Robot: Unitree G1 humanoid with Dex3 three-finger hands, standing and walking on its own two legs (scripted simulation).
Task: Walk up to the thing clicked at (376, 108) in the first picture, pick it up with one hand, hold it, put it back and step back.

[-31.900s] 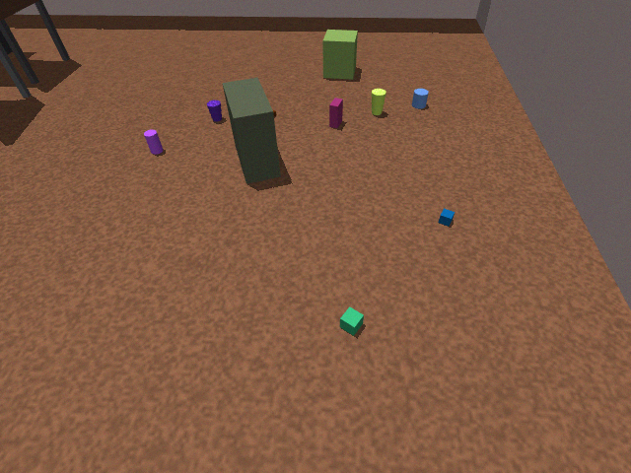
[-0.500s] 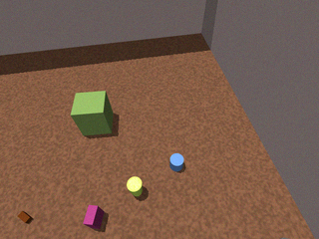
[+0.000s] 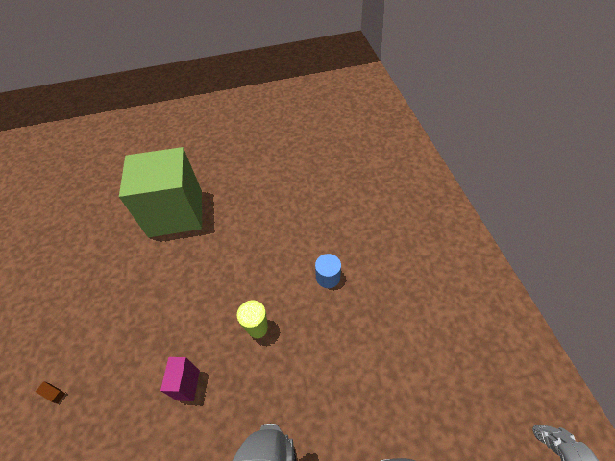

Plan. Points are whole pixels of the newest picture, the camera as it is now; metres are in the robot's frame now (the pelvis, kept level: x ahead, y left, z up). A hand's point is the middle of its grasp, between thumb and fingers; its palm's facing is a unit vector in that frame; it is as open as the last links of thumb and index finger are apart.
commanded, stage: step back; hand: left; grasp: from the side
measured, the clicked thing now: (254, 321) +0.56 +0.21 -0.68
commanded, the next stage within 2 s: none
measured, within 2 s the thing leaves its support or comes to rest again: neither
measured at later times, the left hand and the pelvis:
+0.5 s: hand out of the picture -0.02 +0.28 -0.14, palm faces +0.06 -0.93 -0.36, open 7.4 cm; pelvis -0.12 +0.00 +0.02, yaw +2 degrees
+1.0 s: hand out of the picture -0.17 +0.26 -0.13, palm faces +0.06 -0.90 -0.42, open 7.4 cm; pelvis -0.28 -0.02 +0.00, yaw +5 degrees
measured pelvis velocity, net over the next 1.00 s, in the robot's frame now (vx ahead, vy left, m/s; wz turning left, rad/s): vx -0.28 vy -0.02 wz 0.08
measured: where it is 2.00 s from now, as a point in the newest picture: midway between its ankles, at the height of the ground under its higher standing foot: outside the picture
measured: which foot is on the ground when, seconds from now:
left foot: up 0.00-0.28, down 0.30-0.70, up 0.72-0.98, down 1.00-1.00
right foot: down 0.00-0.32, up 0.34-0.66, down 0.68-1.00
